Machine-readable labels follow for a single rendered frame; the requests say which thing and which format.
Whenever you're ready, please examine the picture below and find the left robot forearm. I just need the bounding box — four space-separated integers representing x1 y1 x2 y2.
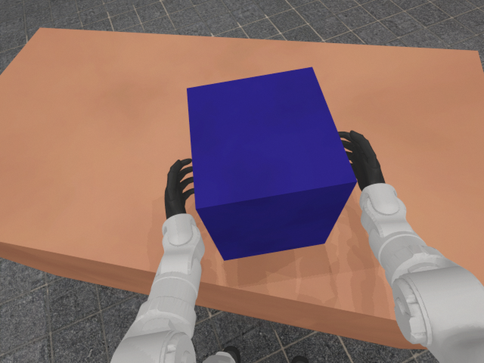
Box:
110 213 205 363

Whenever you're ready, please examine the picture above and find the robot left foot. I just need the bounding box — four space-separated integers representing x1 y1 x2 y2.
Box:
223 346 240 363

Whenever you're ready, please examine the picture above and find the left robot hand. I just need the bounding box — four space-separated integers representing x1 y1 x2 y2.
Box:
165 158 194 219

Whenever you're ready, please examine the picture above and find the right robot hand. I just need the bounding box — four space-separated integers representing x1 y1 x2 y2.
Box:
338 130 386 191

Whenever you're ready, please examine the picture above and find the carton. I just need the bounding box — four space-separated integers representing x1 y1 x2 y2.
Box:
187 67 357 261

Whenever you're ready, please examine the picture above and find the left robot upper arm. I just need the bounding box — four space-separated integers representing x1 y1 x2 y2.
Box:
111 330 196 363

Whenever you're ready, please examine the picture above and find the right robot upper arm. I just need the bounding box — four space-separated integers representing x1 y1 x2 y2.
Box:
392 266 484 363

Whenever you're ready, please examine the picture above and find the pedestal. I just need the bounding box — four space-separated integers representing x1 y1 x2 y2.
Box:
0 28 484 349

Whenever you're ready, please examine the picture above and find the right robot forearm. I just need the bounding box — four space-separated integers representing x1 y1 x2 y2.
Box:
359 183 484 292

